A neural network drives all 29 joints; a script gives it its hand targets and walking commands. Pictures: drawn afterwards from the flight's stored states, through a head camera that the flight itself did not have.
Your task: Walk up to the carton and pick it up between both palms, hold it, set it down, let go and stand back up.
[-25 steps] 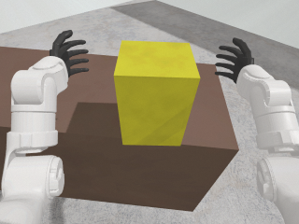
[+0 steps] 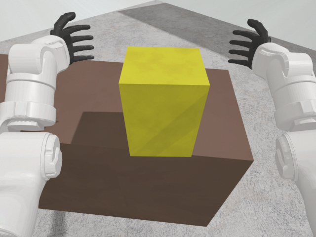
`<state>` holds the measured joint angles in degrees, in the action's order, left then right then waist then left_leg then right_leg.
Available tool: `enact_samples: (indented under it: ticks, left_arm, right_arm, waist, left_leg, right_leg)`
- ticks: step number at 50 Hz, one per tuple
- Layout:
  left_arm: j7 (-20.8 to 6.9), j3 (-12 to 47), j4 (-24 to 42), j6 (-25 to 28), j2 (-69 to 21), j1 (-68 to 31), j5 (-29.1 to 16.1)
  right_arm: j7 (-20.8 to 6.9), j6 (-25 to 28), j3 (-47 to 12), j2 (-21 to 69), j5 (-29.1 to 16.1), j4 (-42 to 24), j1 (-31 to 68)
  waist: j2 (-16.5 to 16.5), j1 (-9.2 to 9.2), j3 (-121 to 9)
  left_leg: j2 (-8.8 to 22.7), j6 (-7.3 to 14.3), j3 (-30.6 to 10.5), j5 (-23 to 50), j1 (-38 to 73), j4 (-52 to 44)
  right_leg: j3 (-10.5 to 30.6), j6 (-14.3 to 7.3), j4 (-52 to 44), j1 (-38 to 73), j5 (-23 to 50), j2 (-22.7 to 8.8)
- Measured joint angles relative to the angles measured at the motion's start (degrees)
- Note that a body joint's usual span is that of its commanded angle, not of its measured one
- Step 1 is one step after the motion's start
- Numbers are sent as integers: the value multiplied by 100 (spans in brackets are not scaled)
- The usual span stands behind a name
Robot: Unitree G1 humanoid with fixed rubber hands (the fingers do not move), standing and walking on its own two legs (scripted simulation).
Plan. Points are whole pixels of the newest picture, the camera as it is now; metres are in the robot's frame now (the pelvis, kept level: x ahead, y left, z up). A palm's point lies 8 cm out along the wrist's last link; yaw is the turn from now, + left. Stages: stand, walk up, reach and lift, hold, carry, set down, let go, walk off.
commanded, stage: reach and lift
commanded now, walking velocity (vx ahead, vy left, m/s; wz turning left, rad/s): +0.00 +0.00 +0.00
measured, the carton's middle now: (161, 106) +0.46 +0.02 +0.09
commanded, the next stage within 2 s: none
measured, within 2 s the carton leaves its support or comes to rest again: neither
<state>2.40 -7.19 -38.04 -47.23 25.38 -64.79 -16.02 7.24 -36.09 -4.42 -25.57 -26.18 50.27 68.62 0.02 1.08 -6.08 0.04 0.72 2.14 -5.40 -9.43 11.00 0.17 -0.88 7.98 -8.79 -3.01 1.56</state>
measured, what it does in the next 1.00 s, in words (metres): stands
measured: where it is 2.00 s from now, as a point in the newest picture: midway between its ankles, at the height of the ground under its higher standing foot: outside the picture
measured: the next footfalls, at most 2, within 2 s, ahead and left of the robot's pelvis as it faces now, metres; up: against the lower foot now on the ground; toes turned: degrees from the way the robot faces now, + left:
none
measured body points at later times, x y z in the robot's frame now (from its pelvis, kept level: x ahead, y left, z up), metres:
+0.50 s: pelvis +0.00 +0.00 +0.00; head +0.02 +0.00 +0.45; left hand +0.43 +0.22 +0.19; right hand +0.46 -0.18 +0.18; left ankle +0.00 +0.11 -0.75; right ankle +0.01 -0.11 -0.75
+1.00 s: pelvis +0.01 +0.01 +0.00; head +0.03 +0.00 +0.45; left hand +0.44 +0.22 +0.15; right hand +0.46 -0.17 +0.14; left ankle +0.00 +0.11 -0.75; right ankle +0.01 -0.11 -0.75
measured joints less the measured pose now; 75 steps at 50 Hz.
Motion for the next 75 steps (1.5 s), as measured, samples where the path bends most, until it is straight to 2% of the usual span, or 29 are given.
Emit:
enact_samples:
  ticks: [4,13,25,41,61,68,75]
  left_arm:
    - [-47,13,-66,291,-44,196,30]
    - [101,177,88,778,-233,684,7]
    - [41,23,259,1252,-631,1282,382]
    - [19,-92,33,2263,-1086,1877,711]
    - [87,-40,-4,2289,-1160,1874,745]
    - [241,-23,-228,2529,-1495,1686,997]
    - [466,-178,-370,2655,-1972,1491,1420]
  right_arm:
    - [-2,178,45,96,64,-131,-329]
    - [-13,557,280,352,414,-470,-943]
    - [-45,1003,450,590,787,-500,-1413]
    - [-63,1742,694,1032,1410,-681,-2177]
    - [-55,1877,608,1007,1304,-373,-2080]
    - [32,1998,835,1342,1638,-273,-1994]
    - [232,2175,1063,1705,2023,-93,-1816]
  waist:
    - [-13,5,69]
    - [-23,28,87]
    - [-11,4,135]
    - [64,26,108]
    - [48,63,91]
    - [34,51,62]
    - [29,47,59]
  left_leg:
    - [0,3,10,34,31,-46]
    - [-9,9,-3,63,-205,-3]
    - [-27,4,-68,61,-123,-86]
    - [-55,20,-73,57,-227,-148]
    - [-50,31,-55,10,-144,-83]
    - [-69,45,-94,86,-284,-99]
    - [-91,52,-127,143,-370,-120]
  right_leg:
    - [10,-8,-55,32,42,1]
    - [-4,-20,-6,-201,59,-8]
    - [-62,-18,-109,-88,46,-22]
    - [-62,1,-204,-173,56,-48]
    - [-38,12,-183,-76,39,-43]
    - [-78,13,-210,-195,104,-61]
    - [-112,12,-182,-292,120,-82]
